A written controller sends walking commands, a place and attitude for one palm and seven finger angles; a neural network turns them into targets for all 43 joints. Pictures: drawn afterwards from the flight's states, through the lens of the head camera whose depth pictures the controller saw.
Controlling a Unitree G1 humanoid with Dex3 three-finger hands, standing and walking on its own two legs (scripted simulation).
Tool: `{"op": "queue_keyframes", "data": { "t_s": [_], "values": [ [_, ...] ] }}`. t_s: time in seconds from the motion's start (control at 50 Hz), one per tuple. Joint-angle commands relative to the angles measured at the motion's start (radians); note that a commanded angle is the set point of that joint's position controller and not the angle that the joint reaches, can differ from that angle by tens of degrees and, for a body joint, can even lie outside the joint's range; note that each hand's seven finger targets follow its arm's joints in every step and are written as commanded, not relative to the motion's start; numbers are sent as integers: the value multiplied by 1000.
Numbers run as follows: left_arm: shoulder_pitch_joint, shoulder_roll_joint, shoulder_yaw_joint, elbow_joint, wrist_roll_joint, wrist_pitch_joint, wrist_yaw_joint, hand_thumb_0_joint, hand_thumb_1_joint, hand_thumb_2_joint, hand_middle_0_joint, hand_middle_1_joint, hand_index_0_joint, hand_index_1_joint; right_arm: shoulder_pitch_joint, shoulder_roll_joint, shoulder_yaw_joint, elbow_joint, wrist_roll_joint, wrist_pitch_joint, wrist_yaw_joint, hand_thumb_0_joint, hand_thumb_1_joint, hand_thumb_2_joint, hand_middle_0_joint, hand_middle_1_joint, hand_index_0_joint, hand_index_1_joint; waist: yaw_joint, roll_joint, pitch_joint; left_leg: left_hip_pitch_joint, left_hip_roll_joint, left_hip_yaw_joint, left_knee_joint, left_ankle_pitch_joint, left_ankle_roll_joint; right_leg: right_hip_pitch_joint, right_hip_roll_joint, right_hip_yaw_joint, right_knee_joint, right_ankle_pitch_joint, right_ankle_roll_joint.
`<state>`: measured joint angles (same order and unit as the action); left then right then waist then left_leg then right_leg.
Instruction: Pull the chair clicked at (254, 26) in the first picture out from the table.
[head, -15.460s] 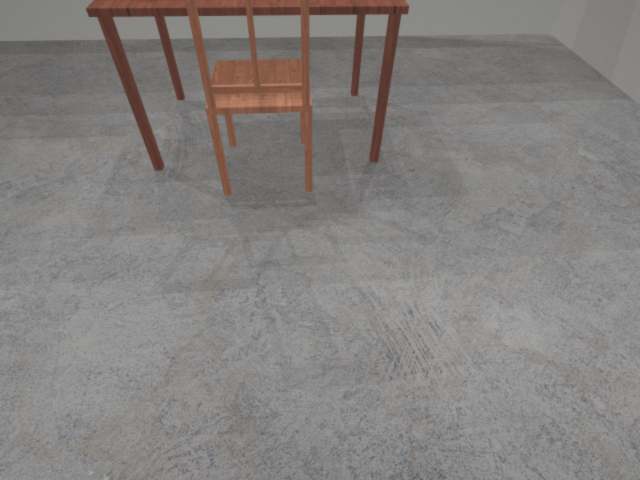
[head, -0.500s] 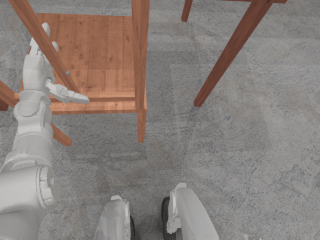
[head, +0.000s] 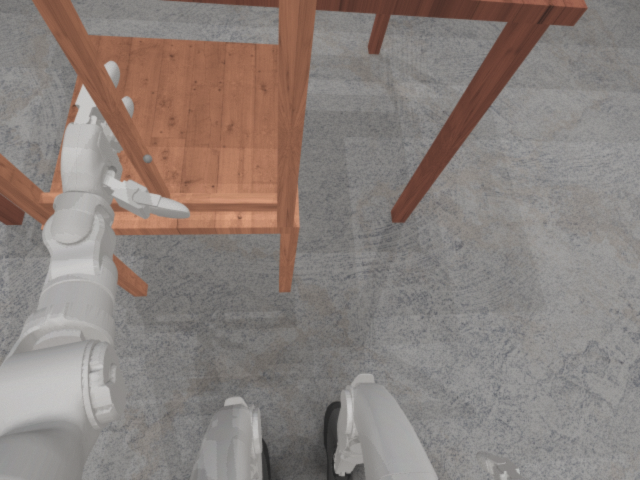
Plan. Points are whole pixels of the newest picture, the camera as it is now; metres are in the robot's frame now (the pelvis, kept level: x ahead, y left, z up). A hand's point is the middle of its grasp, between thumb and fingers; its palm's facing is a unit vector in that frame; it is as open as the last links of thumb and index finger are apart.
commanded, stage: hook a spindle and tug to test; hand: left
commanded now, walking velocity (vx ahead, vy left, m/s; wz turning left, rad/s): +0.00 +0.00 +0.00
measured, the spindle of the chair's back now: (116, 114) +0.51 +0.20 +0.07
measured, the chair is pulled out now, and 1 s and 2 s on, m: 0.00 0.01 0.08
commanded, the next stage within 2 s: step backward, pulling the chair out in 1.34 s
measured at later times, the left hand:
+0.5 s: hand (152, 162) +0.48 +0.17 +0.03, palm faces -0.01 -1.00 -0.04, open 9.8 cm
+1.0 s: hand (149, 169) +0.47 +0.18 +0.03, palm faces -0.02 -1.00 -0.04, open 5.1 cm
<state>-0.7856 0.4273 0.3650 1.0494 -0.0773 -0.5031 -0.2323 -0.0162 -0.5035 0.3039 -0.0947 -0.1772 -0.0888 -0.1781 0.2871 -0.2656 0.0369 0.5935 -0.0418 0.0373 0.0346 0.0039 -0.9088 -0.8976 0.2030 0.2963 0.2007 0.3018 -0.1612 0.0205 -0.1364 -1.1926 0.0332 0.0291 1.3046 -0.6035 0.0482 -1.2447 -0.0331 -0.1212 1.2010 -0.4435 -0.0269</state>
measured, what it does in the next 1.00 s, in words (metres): stands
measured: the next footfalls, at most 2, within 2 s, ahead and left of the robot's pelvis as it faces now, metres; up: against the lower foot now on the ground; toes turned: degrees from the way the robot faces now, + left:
none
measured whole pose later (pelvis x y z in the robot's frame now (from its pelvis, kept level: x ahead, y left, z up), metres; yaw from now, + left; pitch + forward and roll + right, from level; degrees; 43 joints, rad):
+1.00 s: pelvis +0.01 +0.00 +0.01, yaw -1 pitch +27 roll -3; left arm -0.64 0.39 0.35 0.89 -0.12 -0.47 -0.22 0.01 0.76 0.81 -0.47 -1.45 -0.44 -1.45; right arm 0.30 -0.26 0.03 0.58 -0.03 0.03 0.04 0.01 -0.91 -0.90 0.20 0.30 0.20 0.30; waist -0.15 0.02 -0.14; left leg -1.14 0.04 0.04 1.26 -0.60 0.05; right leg -1.20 -0.02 -0.10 1.17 -0.44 -0.02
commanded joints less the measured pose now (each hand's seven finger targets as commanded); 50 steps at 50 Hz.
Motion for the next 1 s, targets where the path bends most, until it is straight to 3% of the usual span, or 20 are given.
{"op": "queue_keyframes", "data": {
  "t_s": [0.0,0.12,0.14,0.2,0.26,0.28,0.32,0.36,0.38,0.42,0.46,0.5,0.54,0.62,0.76,0.78,0.84,0.86,0.92,0.98],
  "values": [
    [-344,212,33,-228,-17,-61,-4,0,-500,300,-218,-573,-218,-573,167,-179,-66,-53,-1,-8,-6,0,-900,-900,200,300,200,300,-9,116,-568,314,-18,-102,-156,491,-37,372,42,101,-100,296,-2],
    [-303,185,14,-285,-29,-48,-5,0,-500,300,-324,-902,-324,-902,163,-173,-68,-61,6,-8,-5,0,-900,-900,200,300,200,300,-4,130,-577,352,-12,-110,-164,539,-43,366,42,93,-100,315,-4],
    [-319,170,-4,-270,-28,-45,-2,0,-444,324,-342,-957,-342,-957,163,-175,-69,-52,7,-8,-6,0,-900,-900,200,300,200,300,-17,121,-550,353,-9,-112,-167,523,-43,344,42,91,-108,295,-1],
    [-325,177,6,-286,-29,-47,7,0,-276,396,-394,-1121,-394,-1121,162,-177,-71,-47,5,-13,-8,0,-900,-900,200,300,200,300,-13,119,-558,345,-13,-110,-169,489,-44,351,41,93,-111,275,-1],
    [-349,172,0,-242,-21,-53,16,0,-108,468,-447,-1286,-447,-1286,161,-174,-66,-37,3,-17,-10,0,-900,-900,200,300,200,300,-20,117,-510,318,-16,-110,-172,453,-42,331,42,91,-112,245,-2],
    [-371,164,-9,-244,-20,-57,18,0,-52,492,-465,-1340,-465,-1340,160,-174,-66,-33,1,-19,-11,0,-900,-900,200,300,200,300,-27,113,-508,316,-16,-108,-170,447,-40,329,41,92,-113,242,-1],
    [-362,184,4,-272,-14,-70,21,0,60,540,-500,-1450,-500,-1450,163,-176,-69,-41,0,-20,-11,0,-900,-900,200,300,200,300,-11,152,-554,359,-15,-114,-170,496,-49,325,40,90,-100,259,-6],
    [-335,144,-22,-277,-16,-70,24,0,172,588,-500,-1450,-500,-1450,160,-170,-70,-42,0,-19,-5,0,-900,-900,200,300,200,300,-7,166,-566,393,-12,-119,-173,531,-57,318,40,85,-104,266,-5],
    [-324,136,-20,-272,-21,-66,26,0,228,612,-500,-1450,-500,-1450,162,-172,-72,-41,0,-19,-3,0,-900,-900,200,300,200,300,-11,134,-566,383,-12,-118,-171,526,-54,327,41,84,-107,271,-4],
    [-313,158,-6,-235,-17,-59,29,0,340,660,-500,-1450,-500,-1450,161,-174,-67,-44,2,-18,-5,0,-900,-900,200,300,200,300,-13,95,-533,317,-16,-106,-172,464,-41,350,42,93,-109,260,-3],
    [-334,149,-23,-260,-8,-68,27,0,452,708,-500,-1450,-500,-1450,159,-170,-69,-45,1,-18,-4,0,-900,-900,200,300,200,300,-10,126,-546,332,-18,-105,-176,460,-43,350,40,95,-109,255,-4],
    [-342,154,-17,-227,-9,-65,28,0,564,756,-500,-1450,-500,-1450,158,-172,-67,-40,1,-17,-6,0,-900,-900,200,300,200,300,-20,97,-514,294,-20,-98,-172,425,-36,356,41,101,-117,246,-2],
    [-362,161,-13,-240,-10,-74,23,0,676,804,-500,-1450,-500,-1450,160,-174,-66,-41,0,-20,-8,0,-900,-900,200,300,200,300,-15,129,-530,314,-19,-104,-174,438,-39,344,40,98,-109,244,-4],
    [-333,172,2,-237,-18,-71,14,0,900,900,-500,-1450,-500,-1450,162,-173,-67,-45,1,-18,-8,0,-900,-900,200,300,200,300,-12,105,-551,310,-20,-100,-169,456,-37,372,41,101,-107,273,-5],
    [-233,185,22,-288,-33,-60,3,0,900,900,-500,-1450,-500,-1450,156,-171,-69,-61,7,-17,-7,0,-900,-900,200,300,200,300,14,97,-575,300,-22,-87,-177,473,-34,434,40,111,-116,313,-4],
    [-225,161,2,-284,-35,-54,-1,0,900,900,-500,-1450,-500,-1450,150,-168,-68,-62,9,-18,-5,0,-900,-900,200,300,200,300,9,104,-547,294,-22,-84,-181,463,-34,425,39,111,-121,306,-3],
    [-192,186,24,-317,-37,-53,1,0,900,900,-500,-1450,-500,-1450,149,-170,-68,-67,9,-21,-6,0,-900,-900,200,300,200,300,20,98,-547,290,-21,-82,-186,467,-33,438,39,111,-117,313,-4],
    [-171,174,12,-343,-37,-53,-2,0,900,900,-500,-1450,-500,-1450,148,-168,-70,-73,10,-22,-5,0,-900,-900,200,300,200,300,28,126,-560,320,-19,-83,-190,502,-38,438,38,109,-116,329,-7],
    [-91,155,12,-375,-53,-47,1,0,900,900,-500,-1450,-500,-1450,142,-165,-72,-85,13,-27,-2,0,-900,-900,200,300,200,300,34,80,-562,318,-17,-84,-196,521,-36,464,41,107,-119,354,-5],
    [-43,125,-8,-417,-58,-43,4,0,900,900,-500,-1450,-500,-1450,136,-161,-77,-87,18,-31,1,0,-900,-900,200,300,200,300,42,111,-545,351,-12,-81,-206,553,-43,452,39,104,-127,355,-5]
  ]
}}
